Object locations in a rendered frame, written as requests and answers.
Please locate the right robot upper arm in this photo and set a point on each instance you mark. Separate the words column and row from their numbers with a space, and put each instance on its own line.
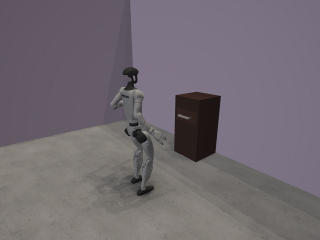
column 138, row 98

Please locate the right robot forearm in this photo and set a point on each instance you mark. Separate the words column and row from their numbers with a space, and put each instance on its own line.
column 144, row 124

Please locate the cabinet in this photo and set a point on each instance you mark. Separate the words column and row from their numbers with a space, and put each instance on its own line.
column 197, row 142

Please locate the robot right hand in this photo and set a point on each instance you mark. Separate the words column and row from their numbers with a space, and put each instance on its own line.
column 157, row 136

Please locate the left robot thigh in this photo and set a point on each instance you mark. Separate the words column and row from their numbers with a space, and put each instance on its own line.
column 139, row 151

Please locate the left robot upper arm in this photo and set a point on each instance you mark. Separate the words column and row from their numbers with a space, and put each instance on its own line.
column 117, row 99

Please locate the handle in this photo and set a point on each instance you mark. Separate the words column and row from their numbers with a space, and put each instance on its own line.
column 179, row 115

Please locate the left robot forearm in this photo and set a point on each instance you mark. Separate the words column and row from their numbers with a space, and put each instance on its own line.
column 120, row 104

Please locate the robot right foot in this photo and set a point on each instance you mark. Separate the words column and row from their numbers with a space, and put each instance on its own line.
column 148, row 189

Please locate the drawer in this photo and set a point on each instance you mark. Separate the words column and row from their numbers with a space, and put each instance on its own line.
column 192, row 115

